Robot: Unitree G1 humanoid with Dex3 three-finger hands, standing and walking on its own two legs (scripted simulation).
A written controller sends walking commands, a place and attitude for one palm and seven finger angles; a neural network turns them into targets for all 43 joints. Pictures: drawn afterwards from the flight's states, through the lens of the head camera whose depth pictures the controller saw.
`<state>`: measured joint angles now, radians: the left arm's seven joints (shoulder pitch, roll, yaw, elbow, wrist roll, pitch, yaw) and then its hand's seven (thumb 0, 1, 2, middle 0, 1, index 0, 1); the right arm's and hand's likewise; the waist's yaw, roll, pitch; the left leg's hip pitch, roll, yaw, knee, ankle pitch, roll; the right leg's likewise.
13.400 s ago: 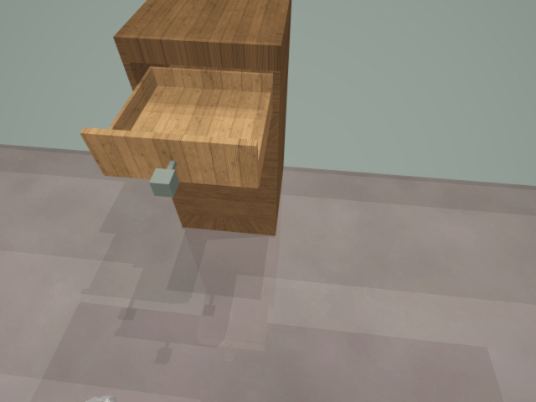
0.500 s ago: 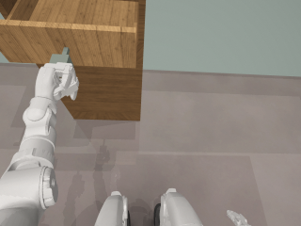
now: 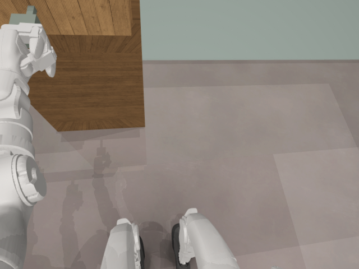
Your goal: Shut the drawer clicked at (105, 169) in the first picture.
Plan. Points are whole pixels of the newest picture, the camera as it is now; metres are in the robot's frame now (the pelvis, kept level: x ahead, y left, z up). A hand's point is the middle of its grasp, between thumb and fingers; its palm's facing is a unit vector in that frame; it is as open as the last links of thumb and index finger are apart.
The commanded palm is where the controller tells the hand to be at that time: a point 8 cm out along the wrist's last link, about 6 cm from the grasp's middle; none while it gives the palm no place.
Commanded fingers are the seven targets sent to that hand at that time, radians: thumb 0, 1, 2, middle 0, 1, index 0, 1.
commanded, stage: push the drawer shut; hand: left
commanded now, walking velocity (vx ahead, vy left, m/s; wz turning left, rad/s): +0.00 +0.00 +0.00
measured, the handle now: (29, 23) +0.62 +0.24 +0.08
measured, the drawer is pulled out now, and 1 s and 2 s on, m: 0.05 0.00 0.00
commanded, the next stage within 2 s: pull the fist back off the drawer in 0.76 s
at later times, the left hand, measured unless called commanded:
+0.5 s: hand (53, 34) +0.59 +0.19 +0.07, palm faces -0.01 -1.00 -0.04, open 3.6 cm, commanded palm +0.60 +0.23 +0.08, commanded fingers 0.00 0.90 0.90 -1.40 -1.60 -1.40 -1.60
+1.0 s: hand (53, 34) +0.59 +0.19 +0.07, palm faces -0.01 -1.00 -0.04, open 3.6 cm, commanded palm +0.62 +0.21 +0.08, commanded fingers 0.00 0.90 0.90 -1.40 -1.60 -1.40 -1.60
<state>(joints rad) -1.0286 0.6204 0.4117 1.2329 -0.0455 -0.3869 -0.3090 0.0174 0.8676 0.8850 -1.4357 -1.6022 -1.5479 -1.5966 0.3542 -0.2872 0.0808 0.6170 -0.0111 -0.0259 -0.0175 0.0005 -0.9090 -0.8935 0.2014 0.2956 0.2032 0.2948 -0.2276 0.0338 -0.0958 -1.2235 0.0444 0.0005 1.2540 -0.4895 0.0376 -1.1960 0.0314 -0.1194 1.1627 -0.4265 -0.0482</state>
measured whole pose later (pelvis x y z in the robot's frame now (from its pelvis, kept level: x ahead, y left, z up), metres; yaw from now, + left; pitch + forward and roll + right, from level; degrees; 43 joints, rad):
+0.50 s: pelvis +0.00 +0.01 +0.00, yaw -1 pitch +30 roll -5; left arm -1.21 0.69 0.43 1.32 0.04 -0.34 -0.23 0.02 0.86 0.89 -1.45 -1.60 -1.57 -1.60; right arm 0.40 -0.27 0.10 0.63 -0.05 0.01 0.01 0.00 -0.91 -0.89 0.20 0.30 0.20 0.29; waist -0.29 0.05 -0.09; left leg -1.30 0.04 -0.01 1.27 -0.49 0.05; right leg -1.26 0.03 -0.13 1.15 -0.42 -0.03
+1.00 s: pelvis -0.01 +0.01 -0.01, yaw -1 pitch +30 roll -6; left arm -1.29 0.77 0.39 1.36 0.05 -0.31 -0.22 0.02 0.86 0.88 -1.45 -1.60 -1.57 -1.60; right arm 0.39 -0.28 0.13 0.64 -0.04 -0.05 -0.01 0.00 -0.91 -0.89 0.20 0.30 0.20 0.29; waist -0.33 0.04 -0.08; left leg -1.36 0.05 -0.03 1.29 -0.47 0.05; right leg -1.31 0.03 -0.14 1.16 -0.39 -0.04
